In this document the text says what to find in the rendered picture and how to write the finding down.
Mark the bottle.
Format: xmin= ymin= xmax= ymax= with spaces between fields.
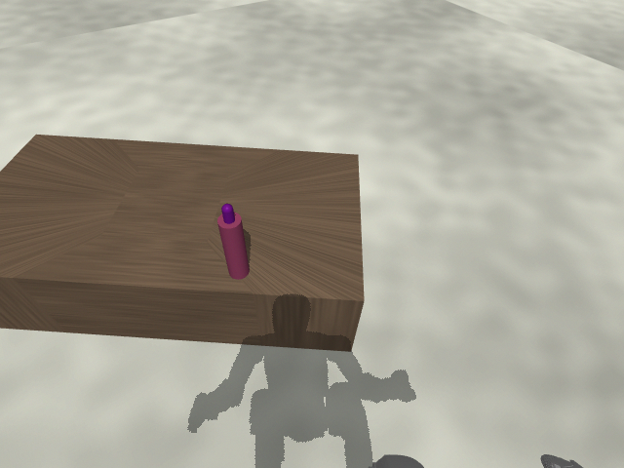
xmin=217 ymin=204 xmax=250 ymax=280

